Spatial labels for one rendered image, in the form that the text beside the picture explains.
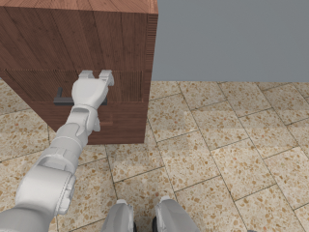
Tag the left robot hand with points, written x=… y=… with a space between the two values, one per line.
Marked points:
x=92 y=91

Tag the handle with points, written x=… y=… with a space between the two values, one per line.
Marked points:
x=67 y=101
x=106 y=124

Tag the drawer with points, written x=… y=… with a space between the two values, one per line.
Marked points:
x=42 y=85

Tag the left robot forearm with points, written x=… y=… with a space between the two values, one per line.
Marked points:
x=67 y=146

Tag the robot left upper arm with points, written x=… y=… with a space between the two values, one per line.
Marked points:
x=46 y=193

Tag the cabinet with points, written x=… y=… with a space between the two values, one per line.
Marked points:
x=83 y=35

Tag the right robot shin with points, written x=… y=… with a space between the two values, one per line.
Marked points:
x=165 y=197

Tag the robot right thigh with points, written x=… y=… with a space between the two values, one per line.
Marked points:
x=170 y=214

